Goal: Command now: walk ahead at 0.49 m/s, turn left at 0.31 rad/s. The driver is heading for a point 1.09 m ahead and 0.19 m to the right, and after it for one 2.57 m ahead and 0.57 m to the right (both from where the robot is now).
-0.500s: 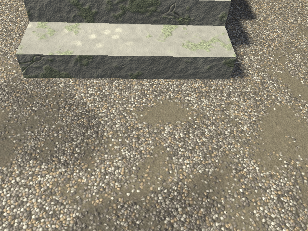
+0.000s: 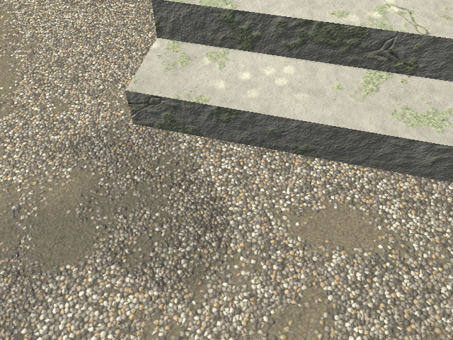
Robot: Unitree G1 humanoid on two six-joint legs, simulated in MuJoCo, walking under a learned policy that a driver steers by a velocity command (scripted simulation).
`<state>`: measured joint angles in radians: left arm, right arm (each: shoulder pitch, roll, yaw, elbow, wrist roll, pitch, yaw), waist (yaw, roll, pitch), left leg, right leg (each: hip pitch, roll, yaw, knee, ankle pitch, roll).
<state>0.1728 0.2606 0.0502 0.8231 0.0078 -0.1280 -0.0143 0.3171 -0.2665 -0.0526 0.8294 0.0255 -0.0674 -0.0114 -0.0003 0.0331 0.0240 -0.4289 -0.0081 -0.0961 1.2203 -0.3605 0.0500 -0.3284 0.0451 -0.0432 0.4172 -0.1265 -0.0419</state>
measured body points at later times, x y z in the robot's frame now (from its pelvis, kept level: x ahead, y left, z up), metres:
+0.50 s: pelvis +0.26 +0.08 +0.00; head +0.29 +0.10 +0.45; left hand +0.33 +0.35 -0.13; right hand +0.40 -0.18 -0.10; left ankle +0.30 +0.16 -0.74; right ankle +0.21 -0.08 -0.65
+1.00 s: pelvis +0.53 +0.02 -0.02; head +0.57 +0.00 +0.43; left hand +0.75 +0.23 -0.13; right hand +0.49 -0.24 -0.16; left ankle +0.37 +0.18 -0.64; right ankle +0.60 -0.05 -0.74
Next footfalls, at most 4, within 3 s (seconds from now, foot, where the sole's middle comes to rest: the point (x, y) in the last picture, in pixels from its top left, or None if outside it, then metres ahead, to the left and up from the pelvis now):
0.34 left None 0.34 0.17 -0.77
0.92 right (259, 282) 0.64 -0.06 -0.77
1.42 left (232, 199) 0.96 0.02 -0.77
1.84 right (301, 197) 0.96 -0.23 -0.77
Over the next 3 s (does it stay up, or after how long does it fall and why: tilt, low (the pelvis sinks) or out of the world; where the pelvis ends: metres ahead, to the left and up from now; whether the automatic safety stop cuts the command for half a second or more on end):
stays up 0.88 -0.13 0.01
